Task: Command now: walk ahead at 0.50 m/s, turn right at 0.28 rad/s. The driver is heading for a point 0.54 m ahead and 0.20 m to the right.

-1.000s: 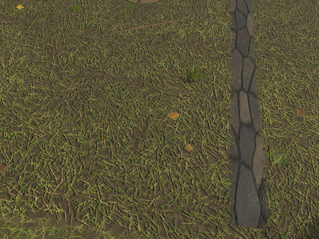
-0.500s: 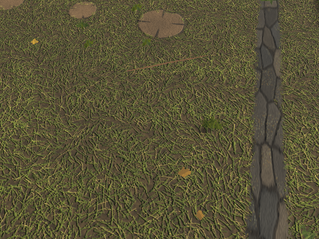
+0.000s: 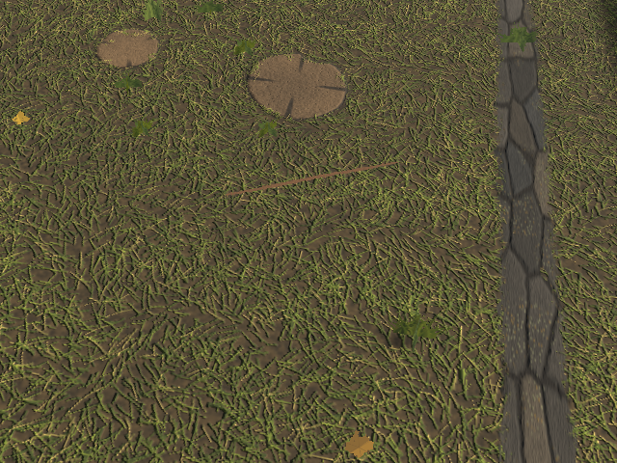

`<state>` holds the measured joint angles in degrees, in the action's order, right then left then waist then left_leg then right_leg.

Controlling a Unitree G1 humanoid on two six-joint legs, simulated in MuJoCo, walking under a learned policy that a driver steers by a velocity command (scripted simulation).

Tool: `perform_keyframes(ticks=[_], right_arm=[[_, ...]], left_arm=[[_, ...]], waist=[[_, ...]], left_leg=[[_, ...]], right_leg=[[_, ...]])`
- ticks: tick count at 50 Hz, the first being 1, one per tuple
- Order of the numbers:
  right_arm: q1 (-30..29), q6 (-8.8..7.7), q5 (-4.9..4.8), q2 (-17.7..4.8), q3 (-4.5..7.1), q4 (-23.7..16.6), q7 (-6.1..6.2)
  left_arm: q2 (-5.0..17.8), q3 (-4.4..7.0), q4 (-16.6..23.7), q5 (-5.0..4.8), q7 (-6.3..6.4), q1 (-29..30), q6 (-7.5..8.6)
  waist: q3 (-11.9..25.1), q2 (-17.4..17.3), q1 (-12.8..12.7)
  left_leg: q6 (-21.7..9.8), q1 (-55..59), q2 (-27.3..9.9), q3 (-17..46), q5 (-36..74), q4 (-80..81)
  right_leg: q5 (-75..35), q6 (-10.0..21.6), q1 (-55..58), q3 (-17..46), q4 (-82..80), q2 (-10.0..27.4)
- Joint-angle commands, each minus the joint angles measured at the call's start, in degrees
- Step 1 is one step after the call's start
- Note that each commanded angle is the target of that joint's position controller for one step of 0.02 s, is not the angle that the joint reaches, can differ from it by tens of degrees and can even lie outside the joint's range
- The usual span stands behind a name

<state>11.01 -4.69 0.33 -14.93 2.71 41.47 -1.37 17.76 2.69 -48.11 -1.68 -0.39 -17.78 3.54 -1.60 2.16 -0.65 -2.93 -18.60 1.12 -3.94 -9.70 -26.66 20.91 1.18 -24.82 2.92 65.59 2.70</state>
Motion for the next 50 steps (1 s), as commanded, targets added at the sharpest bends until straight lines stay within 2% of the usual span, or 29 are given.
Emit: perform_keyframes(ticks=[1,5,9,13,15,17,18,19,20,21,22,23,24,25,27,29,31,34,36,39,41,42,43,44,45,46,47,48,50], right_arm=[[1.21,-1.71,0.40,-5.57,1.75,-1.25,0.05],[2.19,-2.36,0.89,-7.13,2.43,1.24,0.81],[3.05,-1.85,0.48,-8.50,2.63,2.58,1.63],[5.30,0.27,-0.31,-10.28,3.07,4.30,2.70],[4.66,1.54,-1.11,-11.61,3.52,4.20,3.31],[2.73,2.69,-1.73,-12.61,3.97,3.33,4.11],[1.56,2.96,-1.91,-11.90,3.70,2.82,4.24],[4.23,2.42,-0.32,-9.45,2.73,1.98,3.94],[12.25,1.45,2.26,-2.77,0.55,0.39,2.71],[9.76,0.55,0.54,-8.11,1.17,1.16,1.71],[3.66,0.51,-1.46,-9.79,1.74,-0.60,1.57],[1.13,0.84,-1.03,-9.17,1.64,-1.03,2.23],[0.25,1.59,-0.16,-9.35,1.89,-0.78,2.98],[1.00,2.48,0.02,-9.75,2.18,-0.95,3.23],[2.88,3.43,0.30,-8.20,2.01,-0.77,3.48],[2.48,3.67,0.55,-7.13,1.67,-0.82,3.90],[0.94,4.02,0.48,-6.96,1.56,-1.15,4.05],[-2.26,4.35,0.02,-6.96,1.58,-2.12,3.83],[-3.71,3.98,-0.14,-6.98,1.62,-2.73,3.56],[-3.85,2.83,-0.44,-7.50,1.93,-3.18,2.90],[-0.57,2.11,-0.57,-7.67,2.39,-2.32,2.35],[1.00,1.99,-0.04,-9.92,3.15,-2.03,2.38],[-0.74,2.49,1.12,-14.60,4.05,-3.11,2.83],[-0.20,2.89,3.01,-15.04,4.34,-2.70,2.59],[-2.14,2.83,2.37,-11.91,3.60,-4.09,2.71],[-3.87,2.99,1.56,-9.41,3.06,-4.53,2.98],[-5.12,3.31,0.71,-8.43,2.80,-4.93,3.19],[-5.22,3.53,0.08,-8.04,2.61,-4.97,3.39],[-4.05,4.22,0.42,-8.41,2.70,-4.72,3.78]], left_arm=[[3.75,1.50,3.14,-0.03,0.35,-1.67,-0.72],[2.63,1.68,4.73,0.34,0.60,2.35,-1.51],[1.03,1.11,6.67,0.60,-0.77,8.87,-0.81],[0.11,0.76,10.68,1.40,-2.46,15.04,-0.62],[1.58,1.50,11.73,1.45,-3.29,13.55,-0.76],[4.57,3.05,10.67,1.47,-3.60,6.06,-0.89],[7.22,4.50,9.00,1.53,-3.00,-1.09,-0.76],[12.04,5.84,8.69,1.67,-1.47,-5.09,-1.08],[16.97,5.93,10.70,2.62,-0.70,-1.44,-1.22],[13.63,5.33,12.61,2.48,-1.05,-2.57,-1.37],[10.90,4.64,13.41,2.00,-1.17,1.26,-1.36],[8.54,4.09,13.31,0.86,-0.91,4.37,-1.62],[6.95,3.56,13.73,0.52,-0.49,6.78,-2.07],[6.68,3.42,14.26,1.21,-0.19,8.08,-2.40],[7.54,3.76,14.90,2.19,0.10,9.27,-2.67],[8.65,4.18,14.83,2.07,0.76,8.65,-2.89],[9.25,4.40,14.98,1.51,1.56,8.50,-3.61],[9.08,4.35,15.61,1.31,2.31,9.34,-4.79],[8.95,4.35,15.78,1.45,2.37,9.23,-5.25],[8.56,4.31,15.97,1.29,2.11,8.60,-5.66],[7.89,4.05,16.41,0.59,2.18,9.83,-6.09],[6.32,3.59,16.52,0.48,2.29,8.65,-6.22],[3.04,2.77,16.90,0.93,2.18,5.94,-6.22],[6.65,3.84,18.54,0.97,1.95,6.95,-5.46],[10.74,5.14,16.96,1.45,1.78,4.93,-5.17],[11.16,5.65,15.28,0.90,1.75,4.34,-5.53],[9.49,5.47,14.15,0.73,2.09,3.66,-6.29],[8.18,5.09,14.23,0.74,2.11,4.01,-6.84],[5.57,4.24,15.40,0.17,1.77,6.35,-7.18]], waist=[[2.62,-8.40,0.17],[0.08,-5.91,0.31],[-1.53,-4.95,2.57],[-2.88,-4.67,4.31],[-0.62,-6.47,2.79],[3.85,-7.57,-1.42],[7.43,-5.74,-5.36],[12.28,2.39,-6.25],[19.75,13.95,1.51],[29.95,5.67,-3.58],[22.68,2.35,-3.85],[15.08,-1.84,-2.17],[10.61,-2.48,-0.65],[8.92,-0.77,1.18],[8.59,1.38,2.74],[9.89,1.87,2.59],[11.33,2.37,1.96],[10.00,4.22,0.89],[8.78,5.70,0.20],[8.73,7.28,-0.30],[8.63,7.33,2.06],[9.02,4.68,2.02],[8.69,-9.35,-1.06],[6.67,-20.84,-0.79],[6.57,-14.97,-0.79],[5.95,-10.90,-1.05],[5.43,-9.15,-1.43],[4.55,-9.32,-0.72],[3.89,-10.60,0.42]], left_leg=[[-8.65,8.83,-15.14,13.84,3.73,17.67],[-8.49,9.71,-14.88,5.52,12.03,19.70],[-6.46,11.82,-13.45,-1.69,14.03,20.43],[-5.25,17.47,-14.95,-5.74,30.65,14.16],[-4.11,21.08,-15.81,-6.27,40.47,8.54],[-2.34,21.78,-15.13,-6.66,49.92,-2.92],[-0.24,18.68,-12.61,-7.66,45.74,-13.80],[3.42,6.55,-8.55,-7.84,23.23,-30.45],[7.55,-15.61,2.52,-2.02,-31.41,-52.10],[6.83,-17.17,1.98,9.95,-30.85,-57.58],[5.58,-20.33,-0.58,10.38,-25.39,-55.61],[5.49,-21.54,-2.73,9.29,-20.68,-50.76],[5.79,-19.88,-4.09,9.04,-17.92,-46.77],[5.86,-15.89,-4.55,9.27,-16.17,-44.06],[6.67,-11.70,-3.46,8.15,-14.63,-38.99],[7.75,-11.11,-2.55,8.04,-12.80,-33.41],[8.48,-10.87,-2.18,8.83,-9.49,-29.32],[8.66,-9.85,-1.29,9.62,-6.02,-23.29],[8.35,-8.75,-0.65,10.00,-6.31,-19.12],[7.20,-5.90,0.38,10.12,-8.28,-11.67],[5.51,0.94,0.33,8.94,-1.96,0.88],[3.57,6.97,-4.78,11.88,2.88,5.45],[-2.17,11.82,-17.69,23.71,11.79,7.81],[-11.63,9.95,-24.83,35.22,20.74,9.51],[-12.80,9.94,-24.82,32.06,22.04,8.29],[-9.96,9.99,-20.75,25.20,21.02,6.69],[-7.52,10.85,-17.33,20.42,19.22,5.67],[-7.35,11.19,-16.71,18.09,20.64,5.47],[-7.55,11.44,-14.57,13.01,21.01,6.48]], right_leg=[[-5.98,-0.94,-9.56,2.93,0.29,4.89],[-15.60,-2.24,-14.76,4.62,-6.90,4.62],[-26.31,-1.59,-13.08,0.56,-20.63,3.62],[-25.29,-0.43,-11.97,-4.28,-29.19,1.50],[-19.87,1.10,-9.43,-6.00,-30.48,-0.56],[-15.28,3.32,-0.91,-8.00,-31.88,-4.17],[-20.88,5.19,8.89,-7.67,-37.34,-6.02],[-42.85,8.63,23.80,2.90,-37.49,1.27],[-65.84,21.73,42.63,28.31,-33.39,16.94],[-56.25,24.74,43.40,34.02,-38.32,18.81],[-48.46,21.78,37.51,26.81,-40.50,15.70],[-41.17,18.39,29.10,21.75,-42.36,12.41],[-36.79,16.54,21.22,19.05,-44.24,10.42],[-34.61,15.83,14.78,17.64,-45.95,8.93],[-36.45,15.43,8.81,15.50,-46.89,7.02],[-38.41,15.08,8.15,14.60,-46.14,6.10],[-32.02,13.96,8.58,15.47,-45.71,5.43],[-16.46,11.86,7.07,17.94,-46.42,3.73],[-12.02,11.27,7.11,20.13,-46.15,3.41],[-16.32,10.77,10.25,24.09,-43.25,3.85],[-19.26,8.69,10.10,24.82,-39.78,2.07],[-13.24,6.04,6.75,22.83,-35.86,-0.62],[3.85,2.30,-1.13,12.98,-23.74,-7.56],[16.72,-0.62,-9.89,5.83,-11.91,-11.68],[14.08,-2.52,-10.60,6.92,-2.31,-8.14],[10.26,-3.61,-10.85,6.17,1.23,-7.47],[7.65,-4.76,-11.55,5.23,3.56,-6.89],[5.53,-5.73,-12.89,4.66,5.46,-6.43],[2.72,-6.79,-12.24,1.23,2.11,-5.55]])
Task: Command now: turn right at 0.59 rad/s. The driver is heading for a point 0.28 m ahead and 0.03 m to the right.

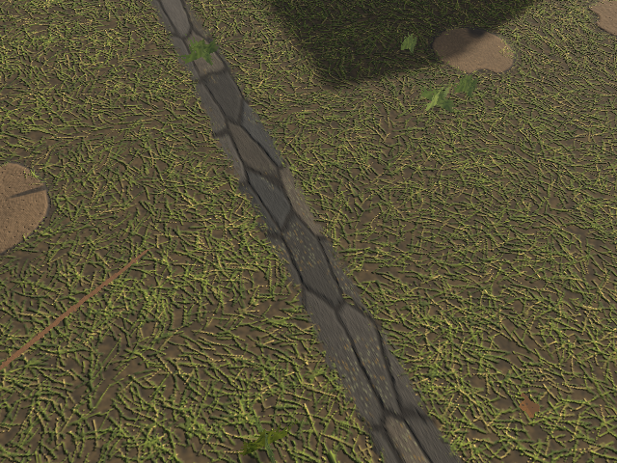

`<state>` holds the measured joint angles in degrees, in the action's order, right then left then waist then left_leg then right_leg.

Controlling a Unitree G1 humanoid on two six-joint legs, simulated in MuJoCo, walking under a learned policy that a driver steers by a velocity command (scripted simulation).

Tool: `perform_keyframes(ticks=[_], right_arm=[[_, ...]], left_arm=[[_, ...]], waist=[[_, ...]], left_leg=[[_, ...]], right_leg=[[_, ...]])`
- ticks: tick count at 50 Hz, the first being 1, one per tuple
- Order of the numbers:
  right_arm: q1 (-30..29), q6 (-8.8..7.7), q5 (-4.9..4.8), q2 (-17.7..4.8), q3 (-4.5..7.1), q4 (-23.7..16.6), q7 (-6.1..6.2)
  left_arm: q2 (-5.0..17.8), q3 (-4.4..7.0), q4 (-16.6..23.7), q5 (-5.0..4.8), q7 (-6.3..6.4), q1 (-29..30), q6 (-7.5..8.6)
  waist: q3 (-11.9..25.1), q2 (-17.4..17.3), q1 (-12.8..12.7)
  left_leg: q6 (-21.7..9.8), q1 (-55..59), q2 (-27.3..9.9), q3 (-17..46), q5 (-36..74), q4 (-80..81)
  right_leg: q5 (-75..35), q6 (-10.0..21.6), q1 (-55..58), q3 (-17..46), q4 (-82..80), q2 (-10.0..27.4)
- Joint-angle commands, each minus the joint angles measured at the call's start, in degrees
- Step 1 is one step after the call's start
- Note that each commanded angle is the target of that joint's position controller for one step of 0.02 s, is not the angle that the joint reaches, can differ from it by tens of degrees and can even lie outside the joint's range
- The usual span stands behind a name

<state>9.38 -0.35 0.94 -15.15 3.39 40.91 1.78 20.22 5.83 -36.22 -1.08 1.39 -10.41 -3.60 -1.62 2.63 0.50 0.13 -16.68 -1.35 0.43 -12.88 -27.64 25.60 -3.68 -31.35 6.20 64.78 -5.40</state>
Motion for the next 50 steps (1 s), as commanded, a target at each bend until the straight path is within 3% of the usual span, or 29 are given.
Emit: perform_keyframes(ticks=[1,5,8,11,12,13,14,15,16,18,19,22,25,27,30,32,33,34,35,36,38,39,41,42,43,44,45,47,50], right_arm=[[-1.39,0.20,0.00,-8.57,2.23,-3.95,0.82],[-0.75,0.96,-0.25,-11.26,3.38,-3.68,0.79],[-1.26,0.93,-1.06,-12.44,3.93,-3.43,0.06],[-2.61,0.75,-2.58,-12.62,4.10,-2.90,-0.24],[-0.66,0.56,-2.74,-10.96,3.72,-1.90,-0.36],[1.62,0.42,-1.27,-8.16,3.04,-1.51,-0.68],[-1.10,0.24,1.35,-5.42,1.72,-5.29,-0.67],[-6.23,-0.04,0.38,-8.29,2.63,-6.05,-0.10],[-6.16,0.18,-0.93,-9.51,3.06,-5.62,-0.01],[-3.75,0.74,-0.65,-9.85,3.50,-3.39,0.59],[-2.62,0.90,-0.36,-9.64,3.55,-2.86,0.57],[-0.88,0.97,-1.04,-7.69,2.89,-2.14,0.07],[-2.71,1.07,-0.90,-5.84,1.84,-2.65,-0.28],[-1.86,1.11,-0.94,-5.39,1.35,-2.06,-0.79],[-0.63,0.93,-1.30,-5.66,1.13,-1.40,-1.27],[0.65,0.61,-0.43,-6.74,0.94,-1.28,-1.31],[0.91,0.54,-0.30,-8.79,1.03,-1.84,-1.06],[0.85,0.57,-1.52,-12.20,1.99,-1.32,-0.82],[2.39,0.34,-2.24,-11.18,2.28,-1.00,-1.02],[3.52,-0.16,-1.89,-9.96,1.87,-0.87,-1.08],[4.98,-1.10,-1.74,-10.13,1.81,-0.68,-1.03],[4.57,-1.29,-1.96,-10.37,1.94,-1.02,-0.87],[0.66,-1.02,-2.61,-9.09,1.66,-3.18,-0.66],[-2.49,-1.05,-2.71,-7.01,1.07,-5.23,-0.64],[-4.86,-1.47,-2.87,-3.78,0.24,-7.39,-0.56],[-5.31,-1.89,-2.62,-5.07,0.37,-9.56,-0.45],[-3.39,-2.15,-2.22,-7.61,1.35,-9.15,-0.30],[0.64,-1.93,-1.96,-6.78,1.49,-7.65,-0.84],[-2.89,-1.47,-1.90,-2.94,0.07,-8.35,-2.42]], left_arm=[[2.38,0.79,4.39,-0.61,-0.08,0.80,0.02],[1.08,-0.06,6.38,-0.15,-0.96,3.64,0.17],[2.20,0.33,6.53,-0.14,-1.70,2.81,-0.12],[2.25,0.96,5.39,-0.15,-2.41,-1.06,-0.35],[3.10,1.51,4.48,0.00,-2.14,-3.31,-0.30],[7.30,2.79,4.49,-0.07,-1.48,-5.45,-0.05],[14.08,3.79,6.17,0.98,-0.95,-4.99,0.47],[11.04,3.02,6.05,2.79,-1.46,-6.90,1.94],[8.99,2.02,5.36,2.77,-1.39,-4.31,2.91],[5.19,0.75,5.38,0.79,-0.70,1.67,3.22],[4.43,0.15,5.33,0.68,-0.33,2.89,3.10],[3.20,-0.62,4.54,1.52,0.18,2.93,3.05],[3.33,-0.74,3.54,1.60,0.28,2.68,2.92],[1.62,-1.52,2.67,2.17,-0.07,3.31,2.98],[0.87,-2.28,0.39,2.43,-0.94,3.56,3.35],[1.04,-2.35,-1.13,2.17,-1.00,1.81,3.80],[1.20,-2.31,-1.21,2.80,-0.83,1.22,4.02],[1.64,-1.96,-0.41,3.16,-0.77,-0.29,4.26],[2.20,-1.77,0.06,2.81,-0.44,2.92,4.39],[2.10,-1.43,0.54,1.85,-0.27,4.27,4.73],[-0.55,-1.53,1.01,0.75,-0.58,3.74,6.01],[-1.24,-1.46,0.96,0.48,-1.01,3.10,6.91],[-1.32,-0.98,-0.43,0.36,-1.77,-0.52,8.50],[0.64,-0.16,-1.68,0.71,-1.87,-4.20,8.97],[3.46,0.82,-3.46,1.18,-1.82,-10.01,9.15],[6.45,1.50,-4.28,1.45,-2.23,-10.79,9.08],[3.97,0.80,-4.36,1.57,-2.01,-10.40,9.14],[2.22,0.14,-4.24,1.12,-1.54,-7.98,8.81],[2.62,-0.23,-4.84,0.42,-0.46,-4.30,6.77]], waist=[[4.21,-12.19,0.34],[6.34,-14.22,2.07],[6.51,-15.00,1.93],[6.22,-13.79,-0.83],[6.64,-11.23,-1.47],[7.29,-0.12,-1.08],[6.47,16.85,-0.46],[10.25,10.52,-5.44],[8.12,7.35,-3.49],[6.17,4.62,-0.96],[6.45,5.16,-0.15],[7.61,4.91,0.29],[6.44,5.35,-1.00],[6.23,5.63,-1.35],[4.04,4.90,-0.82],[3.89,2.00,0.13],[3.75,-0.86,-1.04],[3.17,-6.74,-3.94],[0.89,-8.35,-1.39],[-1.68,-10.13,-0.98],[-3.63,-16.40,-1.64],[-3.70,-17.32,-2.16],[-1.58,-14.18,-4.85],[-0.66,-8.96,-6.77],[0.65,0.30,-8.40],[-1.90,7.21,-6.98],[-3.12,4.21,-5.43],[-0.31,1.70,-2.58],[-0.16,3.43,-2.63]], left_leg=[[-11.06,11.45,-12.29,7.78,24.01,7.63],[-12.07,12.66,-14.79,4.95,23.82,7.61],[-11.86,11.13,-16.13,3.44,22.58,7.13],[-8.87,8.93,-15.95,1.07,19.17,2.64],[-5.76,5.35,-14.27,-1.42,14.70,-1.58],[-0.39,-4.89,-9.72,-7.01,1.97,-13.43],[4.71,-22.19,-0.93,-8.04,-24.97,-28.45],[4.59,-22.62,-0.07,1.41,-26.92,-38.34],[3.73,-22.81,-1.35,2.74,-22.40,-40.98],[3.69,-21.90,-2.48,3.12,-14.02,-38.33],[4.23,-18.93,-1.85,2.48,-11.07,-39.00],[5.03,-14.78,-1.05,1.67,-6.95,-34.54],[4.94,-10.93,-1.67,1.75,-6.52,-23.19],[4.56,-5.34,-2.40,1.28,-7.09,-16.49],[3.42,2.05,-1.56,-0.27,-3.69,-6.21],[1.68,7.48,-1.30,0.30,6.21,2.52],[0.19,8.01,-4.05,3.87,10.69,1.51],[-3.17,5.44,-4.21,5.52,0.16,-0.74],[-6.25,-1.34,-3.90,8.65,-17.72,3.06],[-7.88,-4.85,-5.71,13.45,-27.39,7.48],[-10.82,-5.64,-9.86,24.25,-33.36,13.90],[-11.47,-4.40,-10.66,27.10,-32.25,14.31],[-9.10,-7.91,-7.70,24.16,-25.94,10.84],[-5.99,-13.91,-3.83,18.48,-20.74,3.79],[-2.42,-22.59,2.39,9.13,-15.36,-10.77],[-1.28,-29.59,2.74,5.55,-17.77,-21.77],[-0.79,-32.74,1.11,7.79,-20.93,-30.76],[-0.08,-32.88,0.23,8.41,-17.28,-35.37],[1.68,-23.36,-0.28,1.81,-8.07,-23.31]], right_leg=[[-2.61,-2.30,-6.05,-3.09,-0.18,3.20],[-2.13,-1.99,0.89,-5.74,-12.58,6.12],[-3.10,-0.35,6.89,-8.36,-20.54,6.04],[-11.86,3.35,14.86,-10.65,-34.93,4.77],[-17.02,5.28,21.14,-9.73,-40.46,3.78],[-32.01,8.61,30.81,1.53,-43.61,10.89],[-48.41,19.83,34.56,22.69,-43.21,25.88],[-44.43,25.13,31.01,24.22,-44.70,27.52],[-40.14,22.48,29.04,18.12,-44.98,24.48],[-35.34,16.90,26.51,11.66,-44.52,19.23],[-38.18,16.50,24.28,9.68,-44.47,17.88],[-37.89,16.58,23.69,7.13,-44.74,16.26],[-31.67,16.44,23.40,7.78,-44.77,16.05],[-27.34,16.61,21.31,7.23,-45.11,16.26],[-21.05,15.77,17.70,7.23,-44.89,16.04],[-11.88,11.94,16.37,5.86,-43.91,13.37],[-2.87,9.43,15.22,4.11,-41.52,10.65],[4.74,7.78,13.24,-0.11,-40.24,5.92],[7.40,6.29,14.50,-3.86,-36.26,3.96],[7.44,6.09,13.74,-5.19,-32.57,3.71],[3.66,5.95,12.83,-7.03,-27.44,2.02],[1.26,6.60,12.79,-6.06,-28.75,2.32],[-2.14,8.40,22.23,-3.82,-36.97,4.59],[-0.42,9.58,29.58,0.62,-41.40,8.52],[6.33,12.31,38.09,11.70,-47.99,15.58],[0.17,17.88,38.57,25.57,-52.06,26.10],[-15.63,21.15,38.19,26.49,-50.01,29.07],[-38.72,19.47,40.39,15.21,-46.79,26.00],[-47.85,14.38,33.34,0.76,-47.56,18.75]])
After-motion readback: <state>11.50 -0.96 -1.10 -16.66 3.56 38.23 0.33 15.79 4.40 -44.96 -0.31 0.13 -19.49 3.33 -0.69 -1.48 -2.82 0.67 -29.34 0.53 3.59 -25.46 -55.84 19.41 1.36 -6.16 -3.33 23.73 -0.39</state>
